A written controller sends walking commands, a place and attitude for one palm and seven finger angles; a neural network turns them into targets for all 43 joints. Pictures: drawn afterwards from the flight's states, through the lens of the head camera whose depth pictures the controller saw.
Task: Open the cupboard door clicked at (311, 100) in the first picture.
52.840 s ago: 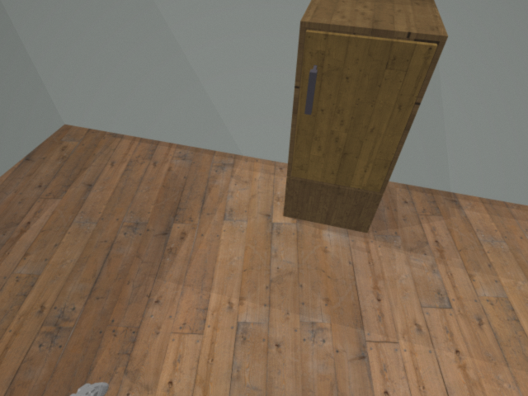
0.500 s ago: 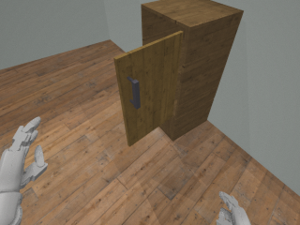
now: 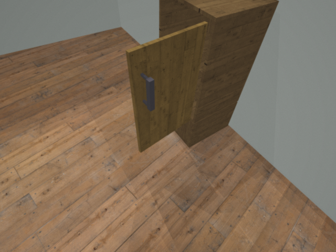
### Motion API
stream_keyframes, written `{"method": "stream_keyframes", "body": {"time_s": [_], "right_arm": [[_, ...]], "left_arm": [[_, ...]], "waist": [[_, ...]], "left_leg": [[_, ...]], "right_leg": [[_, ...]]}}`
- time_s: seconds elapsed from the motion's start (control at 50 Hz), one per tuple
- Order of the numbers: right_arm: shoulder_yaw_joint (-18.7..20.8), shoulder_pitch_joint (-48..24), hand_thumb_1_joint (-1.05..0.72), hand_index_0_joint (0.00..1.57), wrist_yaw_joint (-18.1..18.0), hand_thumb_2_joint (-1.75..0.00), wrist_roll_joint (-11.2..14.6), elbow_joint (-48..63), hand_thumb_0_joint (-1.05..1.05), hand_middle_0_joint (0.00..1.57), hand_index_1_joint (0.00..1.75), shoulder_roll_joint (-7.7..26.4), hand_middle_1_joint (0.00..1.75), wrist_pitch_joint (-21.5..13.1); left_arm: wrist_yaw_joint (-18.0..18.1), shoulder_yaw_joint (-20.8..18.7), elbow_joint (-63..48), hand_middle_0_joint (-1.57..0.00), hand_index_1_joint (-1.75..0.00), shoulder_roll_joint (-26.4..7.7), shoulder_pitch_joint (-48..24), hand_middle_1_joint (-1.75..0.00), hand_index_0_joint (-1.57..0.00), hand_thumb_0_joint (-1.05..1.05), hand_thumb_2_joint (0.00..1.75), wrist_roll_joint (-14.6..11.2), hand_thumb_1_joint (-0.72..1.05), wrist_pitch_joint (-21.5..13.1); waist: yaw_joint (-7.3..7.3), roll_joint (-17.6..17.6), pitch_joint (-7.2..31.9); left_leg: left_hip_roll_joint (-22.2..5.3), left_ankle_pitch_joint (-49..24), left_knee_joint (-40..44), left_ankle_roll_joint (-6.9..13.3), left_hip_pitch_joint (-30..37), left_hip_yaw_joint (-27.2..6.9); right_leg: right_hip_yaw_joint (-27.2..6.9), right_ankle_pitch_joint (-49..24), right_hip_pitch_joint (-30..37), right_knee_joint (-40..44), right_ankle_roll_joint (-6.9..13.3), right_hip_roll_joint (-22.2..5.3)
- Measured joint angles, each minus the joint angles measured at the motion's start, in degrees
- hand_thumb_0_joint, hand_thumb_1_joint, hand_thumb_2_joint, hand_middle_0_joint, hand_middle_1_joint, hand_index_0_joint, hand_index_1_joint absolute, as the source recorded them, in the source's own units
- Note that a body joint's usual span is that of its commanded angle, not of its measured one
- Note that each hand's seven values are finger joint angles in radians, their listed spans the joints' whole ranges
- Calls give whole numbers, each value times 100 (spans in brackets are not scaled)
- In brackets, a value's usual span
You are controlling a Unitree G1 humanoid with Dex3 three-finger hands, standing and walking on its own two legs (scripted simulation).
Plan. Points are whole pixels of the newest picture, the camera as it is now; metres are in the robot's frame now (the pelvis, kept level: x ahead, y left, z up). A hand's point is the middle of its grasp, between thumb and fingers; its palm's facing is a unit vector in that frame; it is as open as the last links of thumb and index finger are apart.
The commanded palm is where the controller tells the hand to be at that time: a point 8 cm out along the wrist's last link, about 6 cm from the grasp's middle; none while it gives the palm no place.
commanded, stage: let the arm hang, fingers relaxed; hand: left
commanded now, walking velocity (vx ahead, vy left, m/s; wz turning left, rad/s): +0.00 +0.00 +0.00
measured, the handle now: (147, 92) +0.66 +0.12 -0.05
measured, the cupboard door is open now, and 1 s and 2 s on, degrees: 97 97 97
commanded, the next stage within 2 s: look to check the result in 0.54 s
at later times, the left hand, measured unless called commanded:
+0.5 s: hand out of the picture +0.11 +0.21 -0.15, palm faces -0.02 -0.95 -0.31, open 7.4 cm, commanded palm none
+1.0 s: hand out of the picture +0.10 +0.22 -0.16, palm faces -0.03 -0.95 -0.31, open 7.4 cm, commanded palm none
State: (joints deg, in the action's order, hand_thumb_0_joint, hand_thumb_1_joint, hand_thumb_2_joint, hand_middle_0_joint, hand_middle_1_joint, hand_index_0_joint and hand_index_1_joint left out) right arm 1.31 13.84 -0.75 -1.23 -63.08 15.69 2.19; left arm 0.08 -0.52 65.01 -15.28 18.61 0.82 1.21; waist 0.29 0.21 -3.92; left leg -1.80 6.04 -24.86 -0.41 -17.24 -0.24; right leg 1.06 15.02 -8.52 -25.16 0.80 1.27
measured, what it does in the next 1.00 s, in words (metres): stands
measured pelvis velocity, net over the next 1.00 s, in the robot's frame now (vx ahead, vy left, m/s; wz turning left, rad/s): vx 0.04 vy -0.01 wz -0.03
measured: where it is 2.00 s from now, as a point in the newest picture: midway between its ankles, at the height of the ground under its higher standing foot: outside the picture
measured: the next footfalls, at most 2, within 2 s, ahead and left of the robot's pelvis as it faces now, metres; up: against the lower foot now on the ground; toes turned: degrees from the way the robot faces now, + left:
none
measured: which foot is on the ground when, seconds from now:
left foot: down 0.00-1.00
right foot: down 0.00-1.00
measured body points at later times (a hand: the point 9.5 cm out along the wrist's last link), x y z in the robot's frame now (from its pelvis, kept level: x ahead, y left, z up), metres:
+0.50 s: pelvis +0.02 -0.01 +0.01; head +0.03 -0.02 +0.45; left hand +0.11 +0.26 -0.13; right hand +0.08 -0.29 -0.14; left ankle +0.08 +0.12 -0.74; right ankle -0.01 -0.12 -0.74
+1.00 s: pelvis +0.04 -0.01 +0.01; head +0.07 -0.01 +0.46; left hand +0.10 +0.27 -0.14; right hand +0.10 -0.28 -0.14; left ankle +0.08 +0.12 -0.74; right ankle -0.01 -0.12 -0.74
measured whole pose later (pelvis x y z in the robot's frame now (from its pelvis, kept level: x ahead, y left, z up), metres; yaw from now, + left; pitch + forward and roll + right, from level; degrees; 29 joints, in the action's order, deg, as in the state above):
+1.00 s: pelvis +0.04 -0.01 +0.01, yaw -1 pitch -1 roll +0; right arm 0.6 6.6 -0.9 -1.2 -65.1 15.8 0.6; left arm 1.0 -1.0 65.8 -16.5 8.6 0.5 -0.6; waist -0.3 -0.3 -3.8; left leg -1.9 7.3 -19.3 -1.2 -10.6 1.5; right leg -0.6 14.6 -1.6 -17.6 1.0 1.2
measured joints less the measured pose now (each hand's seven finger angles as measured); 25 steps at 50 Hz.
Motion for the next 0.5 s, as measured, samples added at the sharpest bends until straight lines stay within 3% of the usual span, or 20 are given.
{"method": "stream_keyframes", "body": {"time_s": [0.24, 0.5], "right_arm": [[-15, -395, -90, 20, 48, -90, 1, -118, 0, 21, 30, -130, 30, -93], [-13, -643, -90, 20, 29, -90, -23, -165, 0, 20, 30, 73, 30, -168]], "left_arm": [[77, -75, 51, -20, -30, -218, -627, -30, -20, 1, 90, -9, 91, -143], [63, -17, -130, -20, -30, -4, -1201, -30, -20, 0, 90, -7, 90, -234]], "waist": [[-43, -337, 165], [-128, -171, 151]], "left_leg": [[40, -43, 260, -25, 297, 50], [3, -2, 440, -76, 478, 90]], "right_leg": [[-42, 29, 218, 116, 5, -47], [-86, 6, 415, 378, 36, -14]]}}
